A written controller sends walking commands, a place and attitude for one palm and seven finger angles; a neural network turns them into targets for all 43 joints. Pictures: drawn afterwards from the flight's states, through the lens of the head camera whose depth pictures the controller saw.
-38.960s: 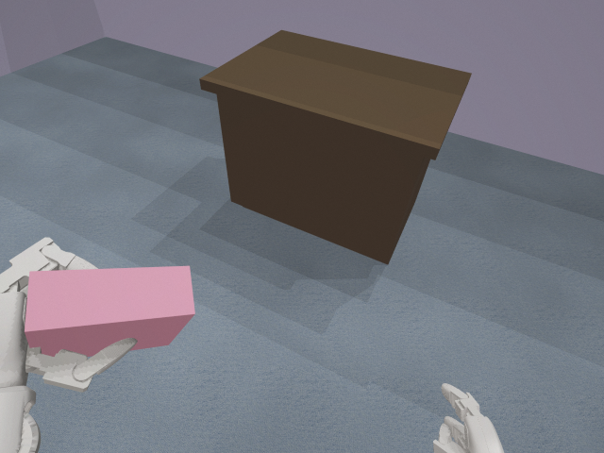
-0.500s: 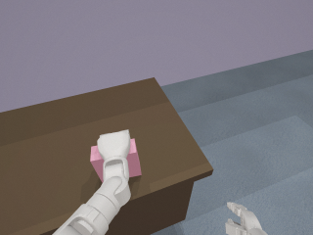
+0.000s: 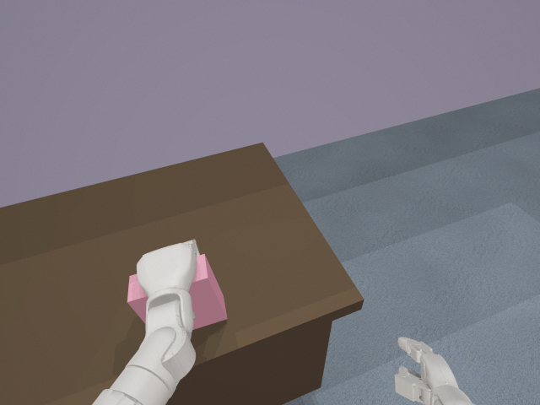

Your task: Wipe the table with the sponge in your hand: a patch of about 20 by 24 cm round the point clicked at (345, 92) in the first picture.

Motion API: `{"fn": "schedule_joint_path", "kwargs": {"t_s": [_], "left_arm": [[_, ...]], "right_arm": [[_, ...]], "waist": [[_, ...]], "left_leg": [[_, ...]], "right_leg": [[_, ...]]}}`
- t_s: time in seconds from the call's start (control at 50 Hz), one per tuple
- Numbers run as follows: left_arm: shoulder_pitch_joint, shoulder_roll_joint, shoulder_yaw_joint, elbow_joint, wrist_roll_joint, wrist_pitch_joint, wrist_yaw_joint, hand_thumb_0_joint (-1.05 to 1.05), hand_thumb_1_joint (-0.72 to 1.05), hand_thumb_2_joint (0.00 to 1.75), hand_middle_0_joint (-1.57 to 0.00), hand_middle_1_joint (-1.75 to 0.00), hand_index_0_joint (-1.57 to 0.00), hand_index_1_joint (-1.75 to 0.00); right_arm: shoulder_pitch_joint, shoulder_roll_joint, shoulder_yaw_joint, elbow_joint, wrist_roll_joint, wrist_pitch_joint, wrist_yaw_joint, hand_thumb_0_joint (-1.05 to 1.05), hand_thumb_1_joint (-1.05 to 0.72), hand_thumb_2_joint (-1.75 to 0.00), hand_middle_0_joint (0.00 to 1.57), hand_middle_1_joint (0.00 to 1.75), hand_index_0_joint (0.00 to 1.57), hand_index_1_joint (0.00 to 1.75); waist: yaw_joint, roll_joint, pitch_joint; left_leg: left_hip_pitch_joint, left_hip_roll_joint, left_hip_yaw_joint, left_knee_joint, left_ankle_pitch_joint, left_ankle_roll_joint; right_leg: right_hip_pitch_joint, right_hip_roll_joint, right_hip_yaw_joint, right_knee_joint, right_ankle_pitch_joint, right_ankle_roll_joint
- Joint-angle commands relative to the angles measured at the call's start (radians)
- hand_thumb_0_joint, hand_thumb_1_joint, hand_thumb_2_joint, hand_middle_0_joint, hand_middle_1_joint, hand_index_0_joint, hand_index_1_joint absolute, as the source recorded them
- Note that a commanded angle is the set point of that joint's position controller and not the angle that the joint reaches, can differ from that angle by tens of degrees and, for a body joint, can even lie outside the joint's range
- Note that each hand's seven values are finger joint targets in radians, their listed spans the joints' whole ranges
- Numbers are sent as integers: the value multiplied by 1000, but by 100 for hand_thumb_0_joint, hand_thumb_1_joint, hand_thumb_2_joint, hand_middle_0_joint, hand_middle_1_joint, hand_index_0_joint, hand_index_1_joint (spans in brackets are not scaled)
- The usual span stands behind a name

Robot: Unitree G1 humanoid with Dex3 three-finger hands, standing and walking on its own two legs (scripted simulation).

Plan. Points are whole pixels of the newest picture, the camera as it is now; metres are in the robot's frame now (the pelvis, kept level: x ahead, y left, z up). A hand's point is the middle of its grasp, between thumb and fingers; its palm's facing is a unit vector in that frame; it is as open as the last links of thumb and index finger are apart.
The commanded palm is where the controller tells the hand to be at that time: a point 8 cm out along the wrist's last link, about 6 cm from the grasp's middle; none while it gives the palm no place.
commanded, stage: slide back across to the middle lane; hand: left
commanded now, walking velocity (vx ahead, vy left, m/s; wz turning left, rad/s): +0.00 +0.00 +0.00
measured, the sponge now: (185, 305) +0.29 +0.20 -0.04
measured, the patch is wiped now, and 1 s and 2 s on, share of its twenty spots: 1.00 1.00 1.00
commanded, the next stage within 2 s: wipe forward along the middle lane in 0.22 s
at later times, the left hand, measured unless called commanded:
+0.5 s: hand (159, 296) +0.28 +0.23 +0.00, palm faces -0.05 -0.10 -0.99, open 9.6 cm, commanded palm +0.25 +0.23 +0.05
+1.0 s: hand (155, 266) +0.33 +0.26 +0.01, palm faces -0.09 -0.02 -1.00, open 9.6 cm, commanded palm +0.31 +0.26 +0.04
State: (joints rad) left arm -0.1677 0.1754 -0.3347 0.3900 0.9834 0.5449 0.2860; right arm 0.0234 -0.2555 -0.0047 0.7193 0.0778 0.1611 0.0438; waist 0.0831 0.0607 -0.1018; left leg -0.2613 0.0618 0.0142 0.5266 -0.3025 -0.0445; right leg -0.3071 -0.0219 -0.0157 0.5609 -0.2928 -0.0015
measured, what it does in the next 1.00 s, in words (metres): stands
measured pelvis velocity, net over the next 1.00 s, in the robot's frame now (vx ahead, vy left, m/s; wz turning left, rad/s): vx -0.03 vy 0.00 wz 0.01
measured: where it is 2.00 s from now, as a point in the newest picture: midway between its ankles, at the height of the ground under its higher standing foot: outside the picture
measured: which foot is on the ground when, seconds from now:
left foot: down 0.00-1.00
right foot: down 0.00-1.00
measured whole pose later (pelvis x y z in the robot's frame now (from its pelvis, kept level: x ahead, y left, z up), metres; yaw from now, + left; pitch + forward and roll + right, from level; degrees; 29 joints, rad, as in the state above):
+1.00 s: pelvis -0.03 +0.00 -0.01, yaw +1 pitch +8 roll +0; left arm -0.47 0.31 -0.14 0.77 1.01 0.35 0.28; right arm 0.13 -0.27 -0.01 0.76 0.07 0.10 -0.04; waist 0.03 0.05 -0.10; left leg -0.46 0.06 -0.01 0.61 -0.29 -0.04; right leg -0.49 -0.02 -0.03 0.63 -0.27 -0.01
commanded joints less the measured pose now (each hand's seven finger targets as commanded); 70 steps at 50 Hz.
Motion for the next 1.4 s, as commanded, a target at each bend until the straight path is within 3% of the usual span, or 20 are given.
{"fn": "schedule_joint_path", "kwargs": {"t_s": [0.0, 0.02, 0.08, 0.22, 0.28, 0.34, 0.42, 0.64, 0.72, 0.78, 0.82, 0.9, 0.92, 1.0, 1.02, 1.1, 1.12, 1.18, 1.22, 1.38], "left_arm": [[-84, 128, 83, -117, 6, -3, -20, 0, 10, 130, -120, -160, -120, -160], [-91, 174, 134, -132, 10, -9, -21, 0, 10, 130, -120, -160, -120, -160], [-66, 130, 84, -151, 20, -22, -28, 0, 10, 130, -120, -160, -120, -160], [-31, 183, 147, -190, 26, -52, -35, 0, 10, 130, -120, -160, -120, -160], [-14, 138, 101, -191, 26, -61, -35, 0, 10, 130, -120, -160, -120, -160], [-87, 128, 83, -182, 39, -64, -31, 0, 10, 130, -120, -160, -120, -160], [-135, 191, 156, -138, 46, -73, -14, 0, 10, 130, -120, -160, -120, -160], [-321, 162, 128, 97, 53, -86, -2, 0, 10, 130, -120, -160, -120, -160], [-394, 241, 196, 195, 55, -107, -1, 0, 10, 130, -120, -160, -120, -160], [-447, 203, 149, 260, 58, -132, -2, 0, 10, 130, -120, -160, -120, -160], [-449, 294, 233, 294, 59, -147, 4, 0, 10, 130, -120, -160, -120, -160], [-500, 273, 205, 329, 50, -181, 13, 0, 10, 130, -120, -160, -120, -160], [-492, 324, 255, 334, 47, -186, 16, 0, 10, 130, -120, -160, -120, -160], [-545, 339, 248, 398, 47, -208, 23, 0, 10, 130, -120, -160, -120, -160], [-537, 400, 302, 407, 47, -213, 26, 0, 10, 130, -120, -160, -120, -160], [-544, 353, 257, 446, 50, -236, 28, 0, 10, 130, -120, -160, -120, -160], [-564, 400, 296, 450, 48, -240, 30, 0, 10, 130, -120, -160, -120, -160], [-637, 404, 274, 495, 55, -258, 31, 0, 10, 130, -120, -160, -120, -160], [-623, 438, 313, 512, 53, -271, 35, 0, 10, 130, -120, -160, -120, -160], [-689, 421, 289, 572, 60, -298, 53, 0, 10, 130, -120, -160, -120, -160]], "right_arm": [[-207, -95, -31, -180, 4, -61, -11, 0, -90, -90, 20, 30, 20, 30], [-209, -99, -34, -180, 2, -62, -14, 0, -90, -90, 20, 30, 20, 30], [-204, -93, -32, -186, 3, -69, -14, 0, -90, -90, 20, 30, 20, 30], [-201, -100, -38, -187, -3, -82, -20, 0, -90, -90, 20, 30, 20, 30], [-190, -95, -38, -187, -4, -85, -19, 0, -90, -90, 20, 30, 20, 30], [-186, -97, -38, -179, -6, -86, -23, 0, -90, -90, 20, 30, 20, 30], [-176, -105, -40, -160, -10, -90, -36, 0, -90, -90, 20, 30, 20, 30], [-119, -111, -36, -120, -9, -92, -69, 0, -90, -90, 20, 30, 20, 30], [-92, -119, -37, -105, -10, -89, -81, 0, -90, -90, 20, 30, 20, 30], [-59, -119, -36, -105, -10, -91, -85, 0, -90, -90, 20, 30, 20, 30], [-45, -127, -41, -99, -14, -91, -90, 0, -90, -90, 20, 30, 20, 30], [-9, -126, -43, -101, -13, -96, -92, 0, -90, -90, 20, 30, 20, 30], [-4, -129, -46, -100, -14, -96, -92, 0, -90, -90, 20, 30, 20, 30], [31, -134, -50, -87, -13, -101, -94, 0, -90, -90, 20, 30, 20, 30], [36, -140, -50, -82, -15, -102, -95, 0, -90, -90, 20, 30, 20, 30], [64, -136, -57, -78, -13, -103, -88, 0, -90, -90, 20, 30, 20, 30], [66, -142, -56, -73, -14, -104, -89, 0, -90, -90, 20, 30, 20, 30], [93, -146, -57, -60, -12, -106, -90, 0, -90, -90, 20, 30, 20, 30], [103, -148, -60, -57, -12, -108, -88, 0, -90, -90, 20, 30, 20, 30], [150, -152, -67, -38, -14, -106, -75, 0, -90, -90, 20, 30, 20, 30]], "waist": [[20, -160, -131], [27, -148, -136], [19, -124, -125], [32, -110, -142], [18, -137, -131], [7, -111, -119], [16, -125, -147], [-24, -146, -148], [-31, -163, -129], [-55, -161, -114], [-38, -167, -152], [-63, -153, -162], [-47, -148, -182], [-75, -168, -163], [-59, -158, -183], [-74, -138, -187], [-70, -139, -198], [-101, -166, -170], [-83, -144, -199], [-113, -135, -216]], "left_leg": [[16, -93, 26, -43, 226, 72], [17, -93, 18, -45, 234, 70], [27, -93, 22, -43, 242, 71], [35, -91, 8, -40, 263, 70], [30, -89, 14, -33, 266, 70], [29, -85, 5, -36, 241, 71], [14, -85, -1, -35, 233, 68], [-41, -88, 9, -19, 132, 67], [-92, -87, 2, -14, 92, 65], [-119, -88, 11, -4, 47, 67], [-135, -85, 6, 1, 56, 66], [-156, -82, 18, 15, 42, 68], [-166, -83, 12, 13, 49, 67], [-193, -80, 21, 24, 25, 72], [-200, -79, 14, 22, 37, 71], [-203, -77, 25, 31, 49, 72], [-210, -75, 19, 27, 49, 71], [-228, -74, 23, 33, 16, 77], [-229, -74, 18, 30, 38, 75], [-237, -68, 22, 49, 65, 77]], "right_leg": [[128, 37, 9, -99, 309, -55], [133, 42, 20, -99, 314, -60], [117, 40, 0, -89, 315, -59], [116, 45, 9, -85, 326, -67], [104, 42, -8, -75, 335, -61], [67, 45, -17, -72, 277, -65], [66, 48, -12, -69, 275, -68], [-14, 40, -23, -69, 153, -57], [-42, 39, -15, -75, 110, -54], [-80, 35, -18, -73, 64, -45], [-59, 36, -5, -72, 73, -48], [-71, 31, -3, -69, 76, -37], [-52, 33, 5, -71, 84, -41], [-72, 28, 7, -75, 62, -27], [-57, 30, 15, -75, 76, -33], [-69, 28, 6, -65, 105, -29], [-63, 30, 11, -67, 102, -31], [-94, 28, 9, -72, 60, -22], [-82, 30, 8, -67, 82, -29], [-107, 31, 0, -48, 139, -25]]}}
